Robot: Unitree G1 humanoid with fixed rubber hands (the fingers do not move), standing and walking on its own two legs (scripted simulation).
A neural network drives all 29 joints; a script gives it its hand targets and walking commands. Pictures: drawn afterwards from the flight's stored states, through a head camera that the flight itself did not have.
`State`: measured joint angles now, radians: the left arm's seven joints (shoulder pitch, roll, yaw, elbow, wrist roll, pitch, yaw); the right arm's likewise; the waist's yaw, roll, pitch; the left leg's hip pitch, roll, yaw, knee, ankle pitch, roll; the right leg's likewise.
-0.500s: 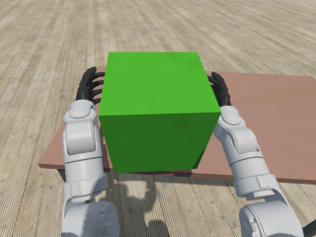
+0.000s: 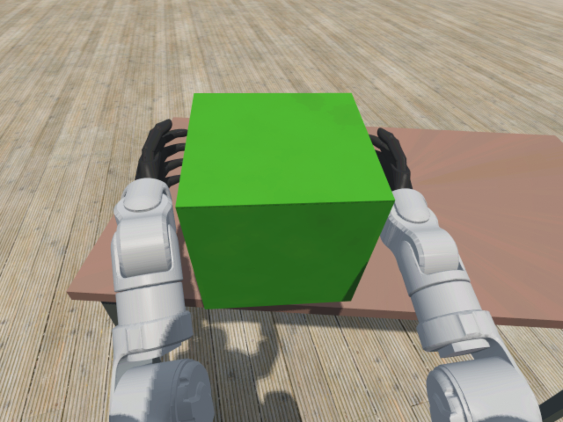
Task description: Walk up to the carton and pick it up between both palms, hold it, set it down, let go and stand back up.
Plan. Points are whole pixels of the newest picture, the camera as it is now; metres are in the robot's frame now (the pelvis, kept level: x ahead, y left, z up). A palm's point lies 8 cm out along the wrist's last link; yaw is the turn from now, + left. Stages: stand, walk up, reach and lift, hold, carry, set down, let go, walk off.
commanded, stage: hold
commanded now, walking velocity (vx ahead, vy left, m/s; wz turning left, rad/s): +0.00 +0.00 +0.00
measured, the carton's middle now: (276, 203) +0.38 +0.01 +0.15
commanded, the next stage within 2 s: set down in 0.08 s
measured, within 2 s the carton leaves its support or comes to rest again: neither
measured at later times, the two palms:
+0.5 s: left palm (152, 170) +0.38 +0.17 +0.21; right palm (383, 182) +0.38 -0.14 +0.19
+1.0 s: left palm (169, 188) +0.40 +0.16 +0.17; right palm (380, 194) +0.39 -0.15 +0.15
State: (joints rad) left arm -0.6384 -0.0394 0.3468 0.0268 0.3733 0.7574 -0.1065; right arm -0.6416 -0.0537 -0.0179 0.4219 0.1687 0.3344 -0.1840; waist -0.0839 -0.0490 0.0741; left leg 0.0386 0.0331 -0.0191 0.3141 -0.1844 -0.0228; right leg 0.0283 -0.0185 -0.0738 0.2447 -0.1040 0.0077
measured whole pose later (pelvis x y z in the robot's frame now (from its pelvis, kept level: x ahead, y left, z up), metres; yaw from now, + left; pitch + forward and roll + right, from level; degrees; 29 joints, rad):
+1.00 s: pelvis +0.02 +0.01 +0.00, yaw +1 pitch -7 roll -1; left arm -0.63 -0.06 0.31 0.30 0.34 0.41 -0.04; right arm -0.59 -0.04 -0.12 0.63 0.02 -0.05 -0.14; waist -0.05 -0.05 0.08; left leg 0.02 0.02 -0.02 0.31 -0.21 -0.02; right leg 0.02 -0.03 -0.08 0.23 -0.13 0.02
